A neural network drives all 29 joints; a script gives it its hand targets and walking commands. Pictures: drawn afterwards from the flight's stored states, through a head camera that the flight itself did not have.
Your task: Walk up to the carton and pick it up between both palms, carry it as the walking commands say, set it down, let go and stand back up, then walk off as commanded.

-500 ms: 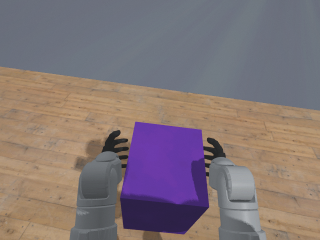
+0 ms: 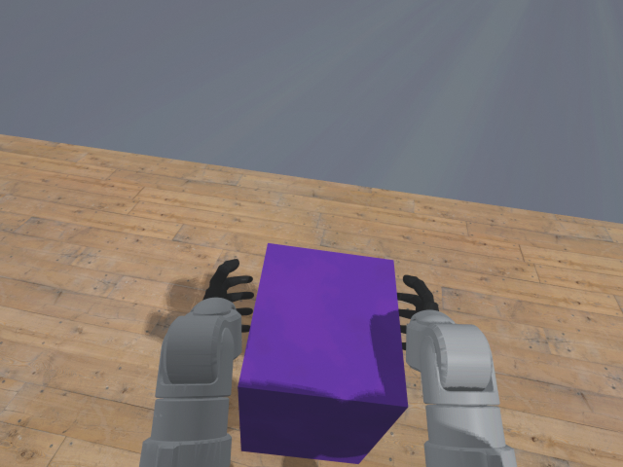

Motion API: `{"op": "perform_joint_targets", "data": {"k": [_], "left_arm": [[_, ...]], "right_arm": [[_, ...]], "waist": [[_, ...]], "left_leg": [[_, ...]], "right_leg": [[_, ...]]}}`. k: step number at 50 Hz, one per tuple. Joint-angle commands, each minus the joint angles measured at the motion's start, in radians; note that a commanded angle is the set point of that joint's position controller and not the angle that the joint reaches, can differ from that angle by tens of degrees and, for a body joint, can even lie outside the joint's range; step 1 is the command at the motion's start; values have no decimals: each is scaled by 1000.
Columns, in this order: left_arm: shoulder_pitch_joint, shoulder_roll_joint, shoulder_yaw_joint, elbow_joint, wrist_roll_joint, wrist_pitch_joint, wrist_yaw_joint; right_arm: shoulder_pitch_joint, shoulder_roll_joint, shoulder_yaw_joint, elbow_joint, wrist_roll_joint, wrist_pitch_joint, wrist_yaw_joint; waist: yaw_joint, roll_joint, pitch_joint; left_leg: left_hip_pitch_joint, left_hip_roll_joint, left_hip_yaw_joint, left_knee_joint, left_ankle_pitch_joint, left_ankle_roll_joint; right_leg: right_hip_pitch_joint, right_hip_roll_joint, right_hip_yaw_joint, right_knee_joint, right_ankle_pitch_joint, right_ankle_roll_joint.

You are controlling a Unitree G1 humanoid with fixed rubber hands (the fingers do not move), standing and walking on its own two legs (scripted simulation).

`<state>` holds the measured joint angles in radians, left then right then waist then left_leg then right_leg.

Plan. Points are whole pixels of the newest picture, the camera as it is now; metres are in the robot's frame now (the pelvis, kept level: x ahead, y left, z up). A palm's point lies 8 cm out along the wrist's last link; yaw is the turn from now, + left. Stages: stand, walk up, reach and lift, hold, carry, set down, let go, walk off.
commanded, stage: carry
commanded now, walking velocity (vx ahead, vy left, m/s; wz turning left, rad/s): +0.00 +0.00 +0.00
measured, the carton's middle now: (315, 358) +0.30 +0.00 +0.01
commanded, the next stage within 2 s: hold in 0.94 s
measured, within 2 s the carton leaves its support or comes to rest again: neither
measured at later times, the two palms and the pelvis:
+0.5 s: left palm (210, 327) +0.28 +0.13 +0.10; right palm (424, 337) +0.28 -0.12 +0.09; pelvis -0.01 +0.00 +0.00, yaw +0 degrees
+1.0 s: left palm (213, 349) +0.27 +0.13 +0.06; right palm (419, 356) +0.27 -0.12 +0.06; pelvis -0.02 +0.00 +0.01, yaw +1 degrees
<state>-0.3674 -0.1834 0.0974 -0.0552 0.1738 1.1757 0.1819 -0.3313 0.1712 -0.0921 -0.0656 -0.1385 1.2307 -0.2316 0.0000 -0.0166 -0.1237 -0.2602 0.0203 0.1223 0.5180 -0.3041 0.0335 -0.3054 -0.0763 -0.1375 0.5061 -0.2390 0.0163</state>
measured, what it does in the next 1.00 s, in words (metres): stands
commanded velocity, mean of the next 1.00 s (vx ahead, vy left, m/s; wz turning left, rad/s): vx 0.00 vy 0.00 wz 0.00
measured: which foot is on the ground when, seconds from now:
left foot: down 0.00-1.00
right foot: down 0.00-1.00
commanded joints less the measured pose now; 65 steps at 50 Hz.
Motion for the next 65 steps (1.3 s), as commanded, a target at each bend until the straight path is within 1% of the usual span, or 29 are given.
{"op": "perform_joint_targets", "data": {"k": [1, 18, 35, 47, 48, 49, 50, 51, 52, 53, 54, 55, 56, 57, 58, 59, 60, 61, 62, 63, 64, 65], "left_arm": [[-384, -1056, -579, 22, -426, 5, -298], [-376, -1058, -570, 33, -417, -13, -300], [-350, -1035, -558, 27, -400, -37, -296], [-344, -1014, -544, 35, -385, -64, -293], [-31, -1011, -180, 607, -84, -183, -295], [56, -969, -254, 518, -57, -338, -305], [-8, -989, -331, 394, -87, -438, -322], [-110, -1059, -420, 309, -129, -481, -339], [-182, -1089, -459, 264, -161, -500, -353], [-297, -1108, -531, 163, -209, -517, -353], [-344, -1112, -575, 120, -238, -522, -353], [-376, -1091, -584, 136, -242, -516, -354], [-359, -1060, -571, 186, -226, -503, -355], [-338, -1041, -551, 240, -205, -491, -356], [-327, -1032, -539, 287, -193, -482, -357], [-329, -1028, -515, 341, -183, -481, -360], [-462, -1079, -466, 364, -183, -479, -363], [-487, -1064, -412, 433, -146, -481, -371], [-509, -1064, -374, 481, -123, -491, -380], [-528, -1056, -317, 547, -91, -500, -387], [-543, -1041, -250, 615, -55, -509, -393], [-556, -1015, -178, 686, -17, -518, -400]], "right_arm": [[-542, 1019, 582, -87, 433, -52, 347], [-534, 1014, 565, -72, 412, -71, 343], [-503, 995, 564, -78, 391, -96, 339], [-480, 981, 548, -61, 371, -122, 336], [-159, 756, 169, 531, 54, -262, 369], [-96, 737, 255, 431, 34, -425, 387], [-190, 809, 341, 310, 85, -520, 398], [-284, 902, 403, 199, 127, -563, 409], [-369, 930, 425, 123, 161, -576, 421], [-418, 949, 452, 59, 183, -581, 425], [-430, 949, 476, 10, 197, -567, 426], [-422, 933, 460, 8, 183, -544, 420], [-395, 910, 437, 38, 167, -521, 414], [-381, 891, 413, 85, 154, -502, 411], [-383, 875, 393, 128, 147, -490, 411], [-421, 868, 378, 170, 142, -483, 415], [-495, 910, 376, 283, 99, -473, 433], [-528, 935, 340, 355, 89, -480, 447], [-556, 963, 320, 402, 83, -490, 458], [-595, 982, 293, 456, 76, -502, 466], [-631, 999, 264, 507, 64, -512, 471], [-662, 1010, 221, 567, 45, -522, 470]], "waist": [[4, 26, -229], [5, 19, -218], [5, 15, -220], [4, 15, -220], [46, 71, 26], [29, 59, -36], [12, 33, -112], [-25, 30, -191], [-44, 74, -234], [-91, 76, -255], [-110, 66, -264], [-131, 61, -243], [-141, 73, -194], [-140, 85, -136], [-140, 81, -86], [-125, 65, -50], [-220, -6, -60], [-167, 21, -31], [-147, 27, -19], [-111, 31, -2], [-75, 25, 11], [-51, 5, 31]], "left_leg": [[72, 135, -127, -77, 351, 19], [55, 126, -134, -99, 273, 24], [38, 123, -135, -102, 240, 23], [31, 123, -137, -104, 224, 21], [-60, -64, -227, -188, 338, -38], [14, -76, -244, -214, 461, -40], [86, -89, -257, -212, 571, -45], [159, -93, -257, -193, 632, -53], [203, -99, -249, -185, 600, -61], [277, -96, -272, -158, 592, -66], [310, -95, -275, -145, 548, -66], [300, -98, -268, -150, 458, -62], [265, -102, -265, -163, 358, -57], [229, -103, -269, -176, 273, -55], [192, -99, -279, -185, 204, -54], [151, -96, -288, -194, 122, -49], [221, -81, -300, -195, 37, -23], [174, -79, -297, -205, -62, -14], [147, -85, -284, -200, -111, -8], [128, -90, -270, -190, -133, -6], [111, -96, -251, -181, -145, -2], [97, -104, -232, -167, -147, 1]], "right_leg": [[101, -83, 87, -40, 200, -24], [89, -87, 91, -63, 160, -24], [82, -91, 96, -67, 153, -27], [73, -91, 100, -68, 145, -29], [258, 181, 249, -85, 246, -89], [404, 180, 244, -72, 411, -62], [465, 173, 256, -65, 520, -42], [464, 184, 250, -82, 571, -26], [424, 197, 233, -104, 523, -22], [356, 208, 218, -109, 454, -21], [315, 209, 201, -118, 398, -20], [292, 206, 189, -131, 349, -18], [281, 197, 185, -146, 287, -19], [268, 188, 188, -159, 218, -23], [255, 183, 195, -165, 155, -27], [249, 181, 199, -165, 84, -31], [204, 194, 151, -150, 47, -14], [195, 182, 149, -149, -36, -15], [199, 174, 153, -145, -69, -14], [193, 167, 159, -144, -97, -16], [182, 160, 166, -145, -127, -18], [165, 151, 176, -152, -166, -18]]}}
